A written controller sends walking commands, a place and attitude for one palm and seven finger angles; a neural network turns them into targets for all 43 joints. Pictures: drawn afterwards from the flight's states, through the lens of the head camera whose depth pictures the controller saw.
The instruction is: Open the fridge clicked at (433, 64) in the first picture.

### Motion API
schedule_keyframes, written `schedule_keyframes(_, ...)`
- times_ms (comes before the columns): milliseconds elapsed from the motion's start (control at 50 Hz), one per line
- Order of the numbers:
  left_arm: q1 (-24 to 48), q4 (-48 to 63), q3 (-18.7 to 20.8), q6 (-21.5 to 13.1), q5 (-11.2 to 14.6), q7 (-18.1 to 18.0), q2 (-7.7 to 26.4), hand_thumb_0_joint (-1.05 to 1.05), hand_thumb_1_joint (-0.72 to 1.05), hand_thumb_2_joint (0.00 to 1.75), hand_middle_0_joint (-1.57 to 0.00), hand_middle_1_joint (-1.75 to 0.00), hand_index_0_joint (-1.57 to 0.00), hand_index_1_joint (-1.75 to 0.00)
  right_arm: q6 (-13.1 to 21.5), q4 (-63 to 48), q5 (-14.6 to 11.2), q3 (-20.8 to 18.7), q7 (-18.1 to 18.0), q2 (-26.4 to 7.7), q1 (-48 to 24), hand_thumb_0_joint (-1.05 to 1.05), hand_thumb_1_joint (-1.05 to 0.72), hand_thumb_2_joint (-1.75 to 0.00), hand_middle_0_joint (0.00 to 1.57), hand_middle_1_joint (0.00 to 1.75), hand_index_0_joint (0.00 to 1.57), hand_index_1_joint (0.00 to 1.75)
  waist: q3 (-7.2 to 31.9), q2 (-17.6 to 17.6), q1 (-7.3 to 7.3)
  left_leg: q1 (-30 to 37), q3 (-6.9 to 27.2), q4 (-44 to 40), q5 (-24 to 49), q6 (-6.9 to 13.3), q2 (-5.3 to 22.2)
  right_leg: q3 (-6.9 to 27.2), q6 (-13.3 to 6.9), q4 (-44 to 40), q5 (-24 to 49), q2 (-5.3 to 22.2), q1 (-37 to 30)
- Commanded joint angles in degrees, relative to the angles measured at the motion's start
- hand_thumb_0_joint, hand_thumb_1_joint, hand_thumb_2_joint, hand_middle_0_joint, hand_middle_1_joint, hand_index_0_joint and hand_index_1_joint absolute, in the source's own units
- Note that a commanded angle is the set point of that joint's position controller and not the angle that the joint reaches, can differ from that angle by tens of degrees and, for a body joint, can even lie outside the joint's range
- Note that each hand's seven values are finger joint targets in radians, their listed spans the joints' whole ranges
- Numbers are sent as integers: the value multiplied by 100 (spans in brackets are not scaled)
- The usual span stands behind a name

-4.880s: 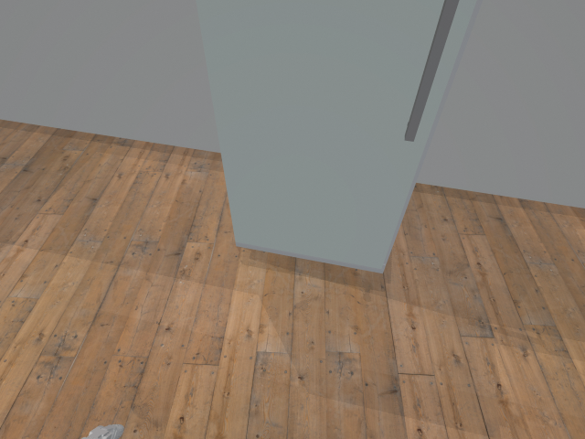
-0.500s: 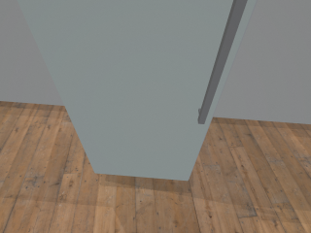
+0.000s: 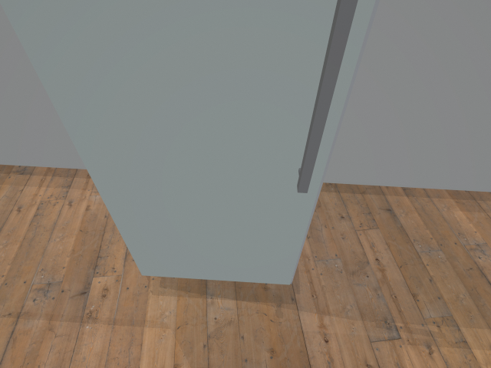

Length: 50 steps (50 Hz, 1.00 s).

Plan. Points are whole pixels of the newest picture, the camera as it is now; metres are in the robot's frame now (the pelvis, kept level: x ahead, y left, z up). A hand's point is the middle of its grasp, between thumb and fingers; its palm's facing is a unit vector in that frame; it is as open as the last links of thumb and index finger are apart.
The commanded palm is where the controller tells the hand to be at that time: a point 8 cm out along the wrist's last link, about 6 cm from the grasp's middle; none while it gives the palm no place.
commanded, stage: come to a stop and stand still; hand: right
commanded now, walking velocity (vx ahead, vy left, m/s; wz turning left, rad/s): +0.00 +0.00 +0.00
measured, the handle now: (319, 103) +0.54 -0.10 +0.18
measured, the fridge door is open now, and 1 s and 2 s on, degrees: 0 0 0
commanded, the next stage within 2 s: look again from close up in 0.30 s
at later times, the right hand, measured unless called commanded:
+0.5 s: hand out of the picture +0.03 -0.20 -0.17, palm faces -0.01 +0.98 -0.22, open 7.4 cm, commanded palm none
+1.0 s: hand out of the picture +0.03 -0.19 -0.17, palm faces -0.01 +0.97 -0.23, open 7.4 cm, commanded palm none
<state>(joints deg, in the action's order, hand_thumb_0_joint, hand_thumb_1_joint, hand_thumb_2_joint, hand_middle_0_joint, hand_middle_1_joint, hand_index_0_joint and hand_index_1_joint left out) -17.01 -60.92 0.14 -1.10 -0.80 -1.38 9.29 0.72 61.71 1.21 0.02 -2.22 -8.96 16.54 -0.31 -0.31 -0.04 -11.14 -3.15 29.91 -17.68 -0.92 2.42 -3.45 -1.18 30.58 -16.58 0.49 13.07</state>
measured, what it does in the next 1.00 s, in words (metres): stands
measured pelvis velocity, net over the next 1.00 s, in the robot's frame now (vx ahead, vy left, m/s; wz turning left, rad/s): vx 0.01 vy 0.01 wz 0.01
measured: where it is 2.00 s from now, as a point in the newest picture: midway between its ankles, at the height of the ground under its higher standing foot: outside the picture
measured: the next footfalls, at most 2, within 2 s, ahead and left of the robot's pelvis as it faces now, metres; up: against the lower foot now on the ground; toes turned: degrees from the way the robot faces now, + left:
none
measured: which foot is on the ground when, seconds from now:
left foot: down 0.00-1.00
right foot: down 0.00-1.00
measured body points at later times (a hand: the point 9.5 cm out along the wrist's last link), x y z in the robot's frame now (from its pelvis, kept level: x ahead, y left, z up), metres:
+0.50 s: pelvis +0.01 -0.01 +0.00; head +0.02 -0.01 +0.45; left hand +0.04 +0.23 -0.15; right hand +0.03 -0.25 -0.15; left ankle -0.02 +0.13 -0.73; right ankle +0.00 -0.10 -0.73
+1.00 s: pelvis +0.01 +0.01 +0.01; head +0.02 +0.00 +0.46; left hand +0.04 +0.25 -0.15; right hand +0.03 -0.24 -0.15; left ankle -0.02 +0.13 -0.73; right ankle +0.00 -0.10 -0.73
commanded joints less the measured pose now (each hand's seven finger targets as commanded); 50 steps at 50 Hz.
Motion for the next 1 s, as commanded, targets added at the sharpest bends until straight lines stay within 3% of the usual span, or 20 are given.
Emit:
schedule_keyframes(0,-126,286,56,-106,-19,-12,627,0,90,90,-20,-30,-20,-30,58,-255,-21,-84,-5,-602,268,0,-90,-90,20,30,20,30,-446,-119,61,-52,328,-498,557,242,263,693,-148,-966,737,594,313)
schedule_keyframes(180,60,233,67,-118,-17,-3,845,0,90,90,-20,-30,-20,-30,30,-303,-33,-113,23,-840,64,0,-90,-90,20,30,20,30,-257,-105,62,30,348,-549,713,204,327,656,-146,-1054,954,603,73)
schedule_keyframes(300,131,146,73,-125,-3,-7,869,0,90,90,-20,-30,-20,-30,50,-267,-23,-115,23,-916,9,0,-90,-90,20,30,20,30,-98,106,53,123,374,-561,1097,195,374,582,-145,-922,1440,596,-172)
schedule_keyframes(600,337,-6,78,-124,11,-18,906,0,90,90,-20,-30,-20,-30,63,-117,-16,-122,30,-973,-14,0,-90,-90,20,30,20,30,-82,-21,61,152,416,-691,1315,195,430,521,-120,-934,1639,604,-360)
schedule_keyframes(720,377,-47,64,-105,11,-10,923,0,90,90,-20,-30,-20,-30,54,-91,-17,-114,41,-985,-74,0,-90,-90,20,30,20,30,-214,32,47,93,440,-774,1157,200,438,509,-92,-1036,1335,601,-273)
schedule_keyframes(880,400,-73,74,-116,5,-10,961,0,90,90,-20,-30,-20,-30,89,-96,-28,-131,50,-1041,-92,0,-90,-90,20,30,20,30,-7,94,52,186,483,-776,1428,234,464,488,-72,-992,1498,609,-404)
schedule_keyframes(980,433,-109,67,-97,4,-5,953,0,90,90,-20,-30,-20,-30,83,-90,-32,-127,56,-1054,-109,0,-90,-90,20,30,20,30,-156,63,56,108,500,-863,1229,242,467,492,-52,-1045,1282,599,-338)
